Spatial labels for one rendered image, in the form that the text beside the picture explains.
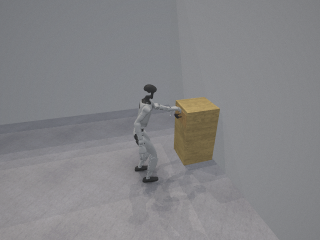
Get robot left upper arm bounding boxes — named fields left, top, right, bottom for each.
left=149, top=99, right=160, bottom=110

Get right robot hand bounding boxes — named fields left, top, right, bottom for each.
left=138, top=146, right=148, bottom=160

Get robot torso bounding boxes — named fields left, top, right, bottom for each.
left=133, top=100, right=152, bottom=140

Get robot right forearm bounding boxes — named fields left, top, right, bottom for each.
left=135, top=123, right=145, bottom=147

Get cabinet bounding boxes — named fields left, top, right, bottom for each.
left=174, top=97, right=220, bottom=166

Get robot right upper arm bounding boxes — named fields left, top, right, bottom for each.
left=134, top=104, right=151, bottom=127

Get left robot shin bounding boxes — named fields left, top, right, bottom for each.
left=138, top=153, right=150, bottom=168

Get handle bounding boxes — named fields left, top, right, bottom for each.
left=174, top=113, right=182, bottom=119

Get drawer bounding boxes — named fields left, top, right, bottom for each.
left=175, top=104, right=187, bottom=128

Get left robot hand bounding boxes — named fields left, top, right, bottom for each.
left=169, top=106, right=182, bottom=116

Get robot left forearm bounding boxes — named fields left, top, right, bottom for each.
left=159, top=104, right=172, bottom=112

